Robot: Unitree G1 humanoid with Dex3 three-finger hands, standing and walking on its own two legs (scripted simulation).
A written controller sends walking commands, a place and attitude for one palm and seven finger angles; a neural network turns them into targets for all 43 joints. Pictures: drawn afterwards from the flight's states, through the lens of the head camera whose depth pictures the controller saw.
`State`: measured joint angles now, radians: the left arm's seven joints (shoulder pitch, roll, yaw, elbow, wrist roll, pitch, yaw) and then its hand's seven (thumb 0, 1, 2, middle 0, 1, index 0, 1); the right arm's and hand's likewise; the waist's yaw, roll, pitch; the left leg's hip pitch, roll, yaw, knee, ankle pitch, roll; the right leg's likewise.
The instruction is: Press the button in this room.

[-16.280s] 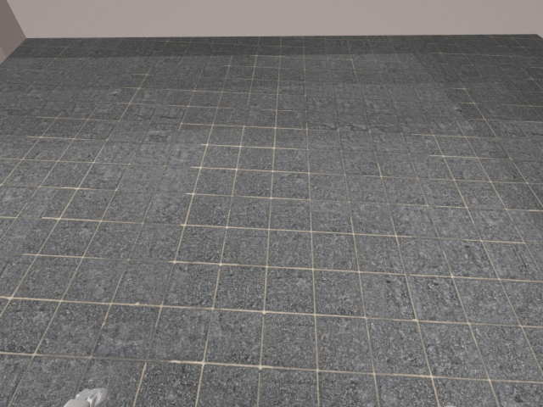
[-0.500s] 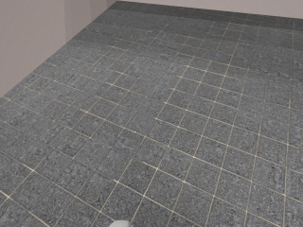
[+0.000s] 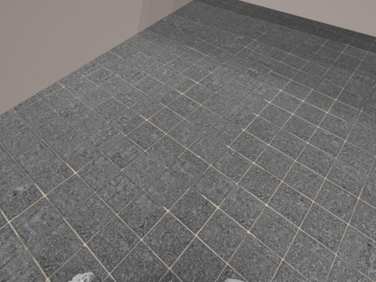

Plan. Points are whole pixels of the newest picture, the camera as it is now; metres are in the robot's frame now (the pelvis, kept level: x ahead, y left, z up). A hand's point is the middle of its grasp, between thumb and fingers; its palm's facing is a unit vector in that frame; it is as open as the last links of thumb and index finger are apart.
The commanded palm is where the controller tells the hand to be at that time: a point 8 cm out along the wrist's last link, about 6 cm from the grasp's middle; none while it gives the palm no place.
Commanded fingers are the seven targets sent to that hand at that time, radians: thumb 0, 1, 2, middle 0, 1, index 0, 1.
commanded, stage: turn or walk to find it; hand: left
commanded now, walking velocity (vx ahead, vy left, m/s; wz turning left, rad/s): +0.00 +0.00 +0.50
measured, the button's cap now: out of the picture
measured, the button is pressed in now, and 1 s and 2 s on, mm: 0 0 0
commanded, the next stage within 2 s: none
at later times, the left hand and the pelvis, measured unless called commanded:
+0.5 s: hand out of the picture -0.03 +0.19 -0.17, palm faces +0.32 -0.91 -0.26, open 7.4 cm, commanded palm none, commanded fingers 0.00 0.90 0.90 -0.20 -0.30 -0.20 -0.30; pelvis -0.02 -0.02 -0.01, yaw +18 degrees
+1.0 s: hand out of the picture -0.03 +0.18 -0.15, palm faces +0.51 -0.81 -0.29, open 7.4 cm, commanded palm none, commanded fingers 0.00 0.90 0.90 -0.20 -0.30 -0.20 -0.30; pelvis -0.02 -0.05 -0.01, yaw +32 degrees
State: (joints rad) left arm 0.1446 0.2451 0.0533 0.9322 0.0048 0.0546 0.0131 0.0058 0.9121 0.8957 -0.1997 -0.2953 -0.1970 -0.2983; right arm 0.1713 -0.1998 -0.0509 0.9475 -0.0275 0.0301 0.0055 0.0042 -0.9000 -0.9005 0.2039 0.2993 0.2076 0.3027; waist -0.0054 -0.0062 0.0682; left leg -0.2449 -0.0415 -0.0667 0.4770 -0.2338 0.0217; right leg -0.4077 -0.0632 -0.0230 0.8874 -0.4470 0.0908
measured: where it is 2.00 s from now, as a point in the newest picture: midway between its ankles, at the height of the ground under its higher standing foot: outside the picture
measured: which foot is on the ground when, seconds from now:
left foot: down 0.00-0.10, up 0.12-0.50, down 0.52-0.92, up 0.94-1.00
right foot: up 0.00-0.08, down 0.10-0.52, up 0.54-0.90, down 0.92-1.00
